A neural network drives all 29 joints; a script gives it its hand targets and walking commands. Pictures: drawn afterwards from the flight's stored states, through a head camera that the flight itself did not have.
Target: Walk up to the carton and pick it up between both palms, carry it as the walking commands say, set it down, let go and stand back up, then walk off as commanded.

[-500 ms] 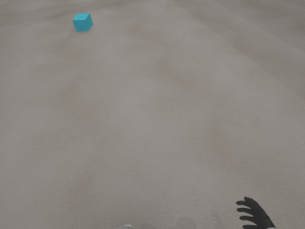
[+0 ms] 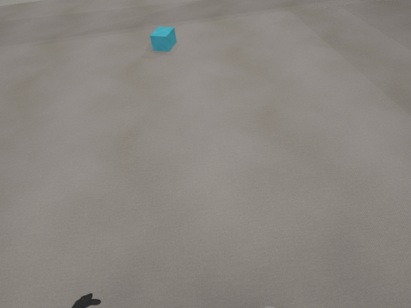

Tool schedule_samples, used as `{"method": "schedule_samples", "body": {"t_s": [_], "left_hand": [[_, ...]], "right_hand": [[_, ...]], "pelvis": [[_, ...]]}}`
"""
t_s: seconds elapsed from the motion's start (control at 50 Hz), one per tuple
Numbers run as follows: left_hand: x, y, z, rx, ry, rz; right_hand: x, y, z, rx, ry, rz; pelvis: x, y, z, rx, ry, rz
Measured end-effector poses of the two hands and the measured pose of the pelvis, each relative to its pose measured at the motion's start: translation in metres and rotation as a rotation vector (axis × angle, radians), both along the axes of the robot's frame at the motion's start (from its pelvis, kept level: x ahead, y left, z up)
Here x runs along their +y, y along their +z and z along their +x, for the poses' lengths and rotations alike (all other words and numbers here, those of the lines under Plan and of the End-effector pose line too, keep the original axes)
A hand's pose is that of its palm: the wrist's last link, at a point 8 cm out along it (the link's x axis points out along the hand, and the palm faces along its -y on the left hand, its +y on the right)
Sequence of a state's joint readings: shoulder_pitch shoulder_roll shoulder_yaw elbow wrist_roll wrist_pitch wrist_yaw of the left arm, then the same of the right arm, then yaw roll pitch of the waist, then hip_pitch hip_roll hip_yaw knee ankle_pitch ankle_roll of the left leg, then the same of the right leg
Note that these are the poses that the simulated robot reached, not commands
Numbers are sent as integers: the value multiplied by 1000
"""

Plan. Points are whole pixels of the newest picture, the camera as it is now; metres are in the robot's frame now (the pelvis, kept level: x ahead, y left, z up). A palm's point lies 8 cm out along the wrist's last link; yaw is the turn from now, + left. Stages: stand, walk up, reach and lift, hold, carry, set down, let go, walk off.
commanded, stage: walk up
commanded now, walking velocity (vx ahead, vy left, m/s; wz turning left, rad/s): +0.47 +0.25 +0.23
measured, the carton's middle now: (163, 38) +2.78 +0.55 -0.67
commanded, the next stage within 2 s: none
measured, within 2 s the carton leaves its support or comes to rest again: neither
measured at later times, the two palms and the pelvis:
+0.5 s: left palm (69, 204) +0.39 +0.38 -0.07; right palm (290, 232) +0.30 -0.16 -0.06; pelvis +0.25 +0.11 +0.02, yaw +4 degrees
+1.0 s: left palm (95, 151) +0.57 +0.37 -0.07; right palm (261, 132) +0.65 -0.15 -0.10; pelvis +0.54 +0.10 +0.02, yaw +7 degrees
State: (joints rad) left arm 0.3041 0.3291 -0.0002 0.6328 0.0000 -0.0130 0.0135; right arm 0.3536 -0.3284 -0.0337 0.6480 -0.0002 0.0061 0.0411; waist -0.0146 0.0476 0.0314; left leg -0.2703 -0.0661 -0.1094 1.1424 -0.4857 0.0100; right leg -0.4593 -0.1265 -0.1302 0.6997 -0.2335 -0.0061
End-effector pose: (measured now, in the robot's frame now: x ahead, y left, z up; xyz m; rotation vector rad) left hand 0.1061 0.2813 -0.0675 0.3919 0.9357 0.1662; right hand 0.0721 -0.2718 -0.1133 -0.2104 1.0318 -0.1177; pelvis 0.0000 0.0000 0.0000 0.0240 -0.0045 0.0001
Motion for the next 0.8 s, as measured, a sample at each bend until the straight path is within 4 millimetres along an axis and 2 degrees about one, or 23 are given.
{"method": "schedule_samples", "body": {"t_s": [0.06, 0.1, 0.14, 0.2, 0.26, 0.34, 0.38, 0.4, 0.48, 0.56, 0.62, 0.7, 0.8], "left_hand": [[12, 9, -26, 106, 54, 22], [18, 14, -30, 144, 79, 23], [23, 17, -24, 163, 92, 15], [31, 14, 4, 160, 92, -9], [46, 4, 48, 132, 80, -37], [78, -21, 120, 80, 54, -68], [97, -37, 162, 46, 41, -75], [102, -37, 184, 18, 41, -84], [103, -12, 267, -114, 37, -142], [105, 9, 327, -171, 35, -171], [109, 17, 364, -186, 37, -178], [109, 17, 410, -188, 34, -175], [98, 6, 478, -175, 31, -149]], "right_hand": [[8, 14, 55, -51, 36, 24], [15, 23, 84, -68, 56, 34], [23, 30, 110, -77, 71, 38], [36, 40, 142, -75, 98, 32], [50, 47, 172, -66, 114, 3], [72, 46, 212, -56, 110, -57], [84, 35, 220, -37, 85, -90], [91, 34, 219, -3, 80, -93], [107, 45, 221, 94, 73, -104], [116, 53, 248, 110, 65, -112], [120, 54, 278, 115, 77, -111], [117, 48, 327, 106, 72, -106], [109, 20, 391, 126, 59, -71]], "pelvis": [[3, 13, 25, 0, 4, 0], [8, 19, 42, -1, 5, 2], [14, 24, 60, -2, 6, 2], [25, 28, 87, -3, 10, 5], [41, 26, 118, -3, 11, 0], [71, 11, 164, 1, 12, -32], [86, -3, 185, -2, 21, -48], [90, -3, 195, -1, 31, -41], [104, 15, 237, -2, 66, -47], [114, 26, 279, -8, 93, -52], [117, 29, 311, -7, 110, -56], [116, 25, 359, -6, 118, -51], [107, 7, 426, 16, 115, -28]]}}
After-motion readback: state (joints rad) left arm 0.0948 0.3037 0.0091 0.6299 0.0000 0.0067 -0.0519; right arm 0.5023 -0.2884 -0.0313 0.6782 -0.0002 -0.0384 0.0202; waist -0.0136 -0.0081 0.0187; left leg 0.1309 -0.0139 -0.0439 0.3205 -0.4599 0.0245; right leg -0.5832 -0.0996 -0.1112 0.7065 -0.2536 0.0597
